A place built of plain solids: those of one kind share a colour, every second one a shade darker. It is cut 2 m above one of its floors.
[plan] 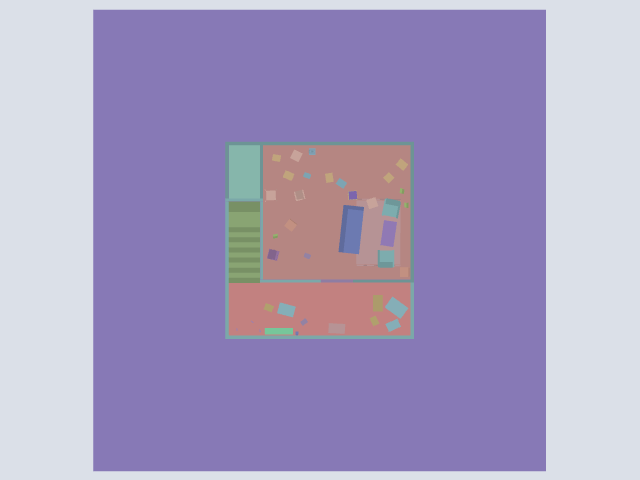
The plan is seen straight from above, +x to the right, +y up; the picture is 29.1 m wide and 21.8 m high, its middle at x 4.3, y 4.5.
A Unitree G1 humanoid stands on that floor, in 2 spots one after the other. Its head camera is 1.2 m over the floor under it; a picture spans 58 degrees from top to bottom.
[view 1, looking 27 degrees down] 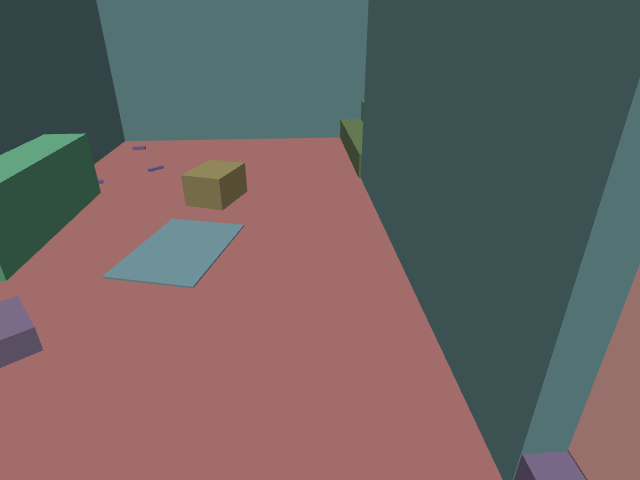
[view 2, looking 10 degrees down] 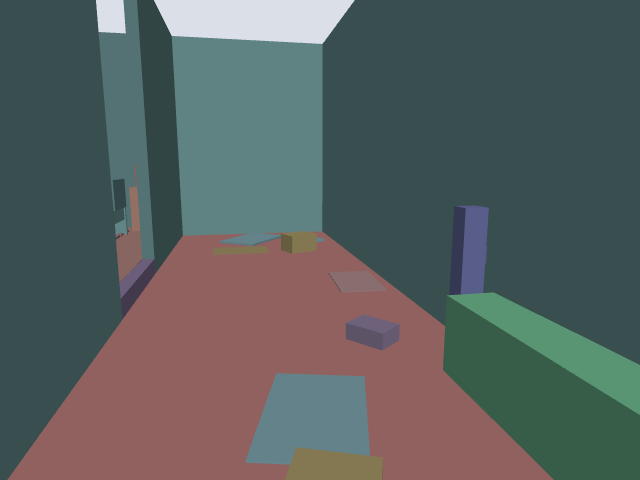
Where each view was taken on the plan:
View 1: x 5.06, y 1.98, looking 176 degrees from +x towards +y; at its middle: floor_porch_gokhang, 2.64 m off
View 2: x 0.87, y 1.67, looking -11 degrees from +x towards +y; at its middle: doormat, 6.75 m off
